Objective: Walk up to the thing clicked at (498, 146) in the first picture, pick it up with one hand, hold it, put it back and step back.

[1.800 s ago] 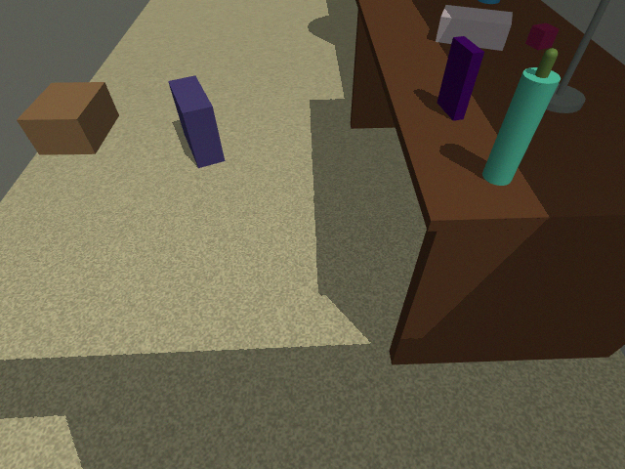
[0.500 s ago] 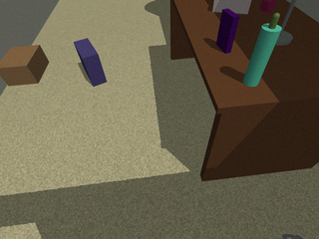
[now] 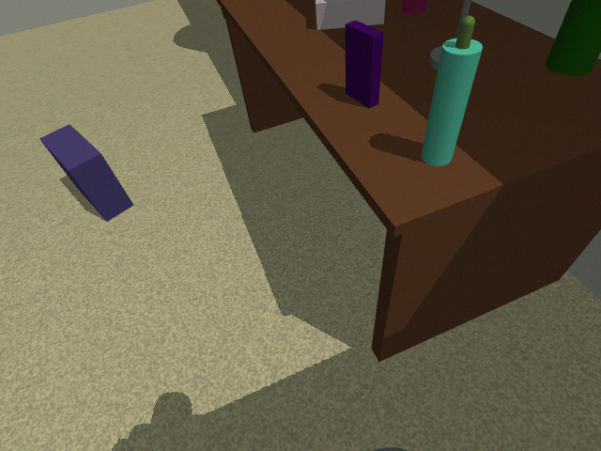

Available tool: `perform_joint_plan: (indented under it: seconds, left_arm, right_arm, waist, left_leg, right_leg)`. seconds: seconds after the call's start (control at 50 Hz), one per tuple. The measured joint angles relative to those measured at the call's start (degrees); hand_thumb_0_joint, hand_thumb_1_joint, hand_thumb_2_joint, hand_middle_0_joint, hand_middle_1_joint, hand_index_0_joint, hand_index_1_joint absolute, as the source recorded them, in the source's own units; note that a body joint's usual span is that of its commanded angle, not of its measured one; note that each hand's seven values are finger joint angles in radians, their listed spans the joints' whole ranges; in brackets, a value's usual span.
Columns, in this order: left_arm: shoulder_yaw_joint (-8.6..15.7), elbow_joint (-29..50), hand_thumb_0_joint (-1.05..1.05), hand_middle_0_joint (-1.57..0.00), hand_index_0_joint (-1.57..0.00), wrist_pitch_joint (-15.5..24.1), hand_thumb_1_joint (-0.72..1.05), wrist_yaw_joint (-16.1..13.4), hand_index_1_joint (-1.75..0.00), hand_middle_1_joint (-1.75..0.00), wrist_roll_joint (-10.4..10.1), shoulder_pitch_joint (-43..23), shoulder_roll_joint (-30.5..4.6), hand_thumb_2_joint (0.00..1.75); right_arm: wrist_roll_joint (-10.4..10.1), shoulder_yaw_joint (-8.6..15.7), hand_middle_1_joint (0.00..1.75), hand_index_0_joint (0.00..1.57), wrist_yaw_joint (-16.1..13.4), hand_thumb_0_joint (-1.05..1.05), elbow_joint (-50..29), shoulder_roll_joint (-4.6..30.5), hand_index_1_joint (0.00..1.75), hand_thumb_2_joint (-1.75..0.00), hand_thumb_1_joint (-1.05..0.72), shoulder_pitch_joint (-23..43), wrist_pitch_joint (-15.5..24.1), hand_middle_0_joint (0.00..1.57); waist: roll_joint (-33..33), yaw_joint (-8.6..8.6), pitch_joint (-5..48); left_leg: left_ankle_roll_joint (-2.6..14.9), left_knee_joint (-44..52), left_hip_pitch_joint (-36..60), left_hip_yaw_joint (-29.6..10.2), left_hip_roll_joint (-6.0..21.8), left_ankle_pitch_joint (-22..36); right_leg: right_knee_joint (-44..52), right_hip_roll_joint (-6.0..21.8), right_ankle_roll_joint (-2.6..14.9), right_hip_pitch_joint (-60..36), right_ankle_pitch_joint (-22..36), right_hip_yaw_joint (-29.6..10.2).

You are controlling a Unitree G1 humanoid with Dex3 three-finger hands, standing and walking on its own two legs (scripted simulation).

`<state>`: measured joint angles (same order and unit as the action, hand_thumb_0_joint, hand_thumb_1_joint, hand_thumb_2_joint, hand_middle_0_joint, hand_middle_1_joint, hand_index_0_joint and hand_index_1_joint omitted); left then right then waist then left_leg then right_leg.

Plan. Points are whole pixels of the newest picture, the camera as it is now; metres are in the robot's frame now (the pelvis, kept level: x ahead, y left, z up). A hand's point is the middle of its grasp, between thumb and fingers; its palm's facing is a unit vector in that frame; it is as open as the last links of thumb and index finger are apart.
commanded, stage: walk up
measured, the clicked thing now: (450, 97) +0.67 -0.31 +0.09
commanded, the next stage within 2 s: none
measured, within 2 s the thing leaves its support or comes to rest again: neither
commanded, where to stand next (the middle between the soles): +0.10 +0.04 m, yaw -13 degrees
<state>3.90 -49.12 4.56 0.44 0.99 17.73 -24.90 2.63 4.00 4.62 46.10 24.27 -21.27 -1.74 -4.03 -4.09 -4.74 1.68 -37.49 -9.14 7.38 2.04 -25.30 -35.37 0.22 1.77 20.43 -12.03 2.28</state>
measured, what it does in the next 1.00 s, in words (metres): steps on the spot, turning right: left foot, then right foot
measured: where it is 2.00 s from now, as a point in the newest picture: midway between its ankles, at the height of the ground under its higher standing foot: outside the picture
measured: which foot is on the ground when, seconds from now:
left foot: down 0.00-0.00, up 0.02-0.28, down 0.30-1.00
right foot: down 0.00-0.32, up 0.34-0.60, down 0.62-1.00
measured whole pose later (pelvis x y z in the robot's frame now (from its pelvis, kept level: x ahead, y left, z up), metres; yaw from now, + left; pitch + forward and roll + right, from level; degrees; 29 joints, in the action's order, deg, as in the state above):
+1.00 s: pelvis +0.05 +0.05 +0.00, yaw -15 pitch -3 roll +0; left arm 2.5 -53.6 0.4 1.1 0.4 9.7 -22.3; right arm 0.7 -0.5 0.6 54.6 21.2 -12.0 1.3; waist 0.6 -0.3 -4.8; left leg -2.1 -40.4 -18.7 1.3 3.8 -19.2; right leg -41.5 -0.7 1.3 18.4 -20.4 -0.2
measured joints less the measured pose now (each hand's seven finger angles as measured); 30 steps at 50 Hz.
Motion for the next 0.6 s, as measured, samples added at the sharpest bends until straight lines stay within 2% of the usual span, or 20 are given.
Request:
perform_joint_plan:
  seconds: [0.02,0.06,0.12,0.16,0.22,0.28,0.3,0.32,0.36,0.4,0.46,0.56,0.6]
  left_arm:
    - [0.0,0.7,0.00,-0.20,-0.21,0.3,0.91,-0.4,-0.30,-0.30,0.1,-0.4,0.3,0.90]
    - [-0.3,2.2,0.00,-0.20,-0.21,0.6,0.90,-1.1,-0.30,-0.30,-0.3,-1.0,0.6,0.90]
    - [-1.1,3.9,0.00,-0.20,-0.21,0.4,0.90,-1.8,-0.30,-0.30,-1.0,-1.2,1.4,0.90]
    - [-1.5,4.6,0.00,-0.20,-0.21,0.2,0.90,-2.0,-0.30,-0.30,-1.0,-1.0,1.5,0.90]
    - [-2.0,5.1,0.00,-0.20,-0.21,-0.6,0.90,-2.0,-0.30,-0.30,-0.4,-0.8,1.3,0.90]
    - [-2.5,5.6,0.00,-0.21,-0.21,-2.1,0.90,-1.6,-0.30,-0.30,-0.5,-1.2,0.9,0.90]
    - [-2.5,5.6,0.00,-0.21,-0.21,-2.6,0.90,-1.6,-0.30,-0.30,-0.7,-1.5,0.7,0.90]
    - [-2.4,5.4,0.00,-0.21,-0.21,-3.4,0.90,-1.7,-0.30,-0.30,-0.9,-2.3,0.5,0.90]
    - [-2.3,4.5,0.00,-0.20,-0.21,-4.7,0.90,-2.1,-0.30,-0.30,-1.1,-3.8,0.4,0.90]
    - [-2.0,3.6,0.00,-0.20,-0.21,-5.3,0.90,-2.2,-0.30,-0.30,-1.2,-4.7,-0.2,0.90]
    - [-1.2,2.8,0.00,-0.20,-0.21,-5.4,0.91,-1.5,-0.30,-0.30,-1.3,-5.6,-0.7,0.90]
    - [-0.5,2.4,0.00,-0.20,-0.21,-5.7,0.91,0.2,-0.30,-0.30,-0.6,-5.7,-0.1,0.90]
    - [-0.2,2.2,0.00,-0.20,-0.21,-5.4,0.91,0.5,-0.30,-0.30,-0.2,-5.3,0.2,0.90]
  right_arm:
    - [-0.1,0.0,0.30,0.20,-0.3,0.01,0.2,0.0,0.30,-0.90,-0.90,0.3,-0.4,0.20]
    - [0.0,-0.5,0.30,0.20,-0.8,0.01,0.3,-0.3,0.30,-0.90,-0.91,1.3,-1.2,0.20]
    - [-0.3,-0.8,0.30,0.20,-1.3,0.01,-0.4,-0.2,0.30,-0.90,-0.91,3.0,-1.3,0.20]
    - [-0.4,-0.8,0.30,0.20,-1.6,0.01,-1.1,-0.1,0.30,-0.90,-0.91,4.2,-0.8,0.20]
    - [-1.1,-0.4,0.30,0.20,-2.1,0.01,-1.6,0.0,0.30,-0.90,-0.91,6.1,-0.2,0.20]
    - [-1.8,0.0,0.30,0.20,-2.7,0.00,-1.8,0.3,0.30,-0.90,-0.91,7.5,0.9,0.20]
    - [-1.7,0.2,0.30,0.20,-3.0,0.00,-1.8,0.4,0.30,-0.90,-0.91,7.7,1.4,0.20]
    - [-1.5,0.4,0.30,0.20,-3.3,0.00,-1.5,0.0,0.30,-0.90,-0.91,8.2,1.8,0.20]
    - [-1.8,0.0,0.30,0.20,-3.4,0.00,-1.3,-0.4,0.30,-0.90,-0.91,9.0,2.0,0.20]
    - [-1.9,-0.7,0.30,0.20,-3.6,0.00,-1.2,-1.4,0.30,-0.90,-0.91,9.4,2.0,0.20]
    - [-1.6,-1.5,0.30,0.20,-4.0,0.00,-1.4,-2.0,0.30,-0.90,-0.90,9.5,2.3,0.20]
    - [-1.1,-1.6,0.30,0.20,-4.4,0.00,-2.2,-0.4,0.30,-0.90,-0.90,9.0,2.5,0.20]
    - [-1.3,-1.5,0.30,0.20,-4.5,0.00,-2.2,0.6,0.30,-0.90,-0.90,8.7,2.1,0.20]
  waist:
    - [-0.9,0.29,-0.3]
    - [-1.0,1.32,-0.9]
    - [-1.2,2.41,-1.7]
    - [-0.9,2.96,-2.1]
    - [0.4,3.80,-2.7]
    - [2.4,4.42,-3.0]
    - [3.1,4.33,-3.0]
    - [4.3,4.44,-3.3]
    - [4.9,4.47,-3.8]
    - [5.8,4.24,-4.0]
    - [6.7,3.98,-4.2]
    - [5.6,3.77,-4.3]
    - [4.7,3.74,-3.8]
  left_leg:
    - [-0.09,-5.1,-1.7,-1.7,0.1,-1.9]
    - [-0.59,-16.3,-6.3,-4.8,-1.3,-6.2]
    - [-0.95,-24.2,-12.7,-6.8,-0.7,-5.0]
    - [-1.25,-23.4,-15.6,-7.7,0.8,-3.1]
    - [-1.54,-16.5,-17.0,-8.1,2.2,0.2]
    - [-1.29,-7.1,-15.0,-7.4,1.8,7.3]
    - [-2.05,-5.4,-14.2,-7.1,1.2,8.7]
    - [-2.83,-6.7,-14.6,-6.2,0.7,7.7]
    - [-3.01,-9.7,-15.5,-5.6,1.5,5.5]
    - [-2.89,-10.0,-15.3,-5.3,2.6,5.0]
    - [-2.86,-9.0,-15.0,-4.6,3.7,5.4]
    - [-2.87,-9.0,-15.7,-3.4,5.5,5.5]
    - [-3.25,-10.6,-16.7,-3.1,6.4,4.7]
  right_leg:
    - [-1.5,-0.7,0.06,0.1,-1.1,0.1]
    - [-3.2,-1.0,0.36,0.1,-3.2,-0.8]
    - [-2.3,-1.0,-0.08,-1.4,-3.9,-2.2]
    - [-2.2,-0.8,-0.64,-1.8,-4.4,-3.2]
    - [-4.2,-0.2,-1.62,-1.3,-6.0,-5.4]
    - [-9.1,0.6,-2.73,0.6,-9.1,-7.7]
    - [-11.6,1.0,-2.99,1.6,-10.5,-8.3]
    - [-14.3,1.3,-2.25,2.8,-11.2,-9.5]
    - [-21.9,-1.1,-1.03,5.4,-17.1,-11.0]
    - [-29.2,-2.8,-0.42,7.6,-19.4,-10.2]
    - [-31.5,-2.6,-0.10,8.5,-18.6,-7.3]
    - [-20.9,-0.9,-0.56,4.8,-18.5,-3.1]
    - [-13.7,-1.0,-0.10,1.6,-15.3,-1.8]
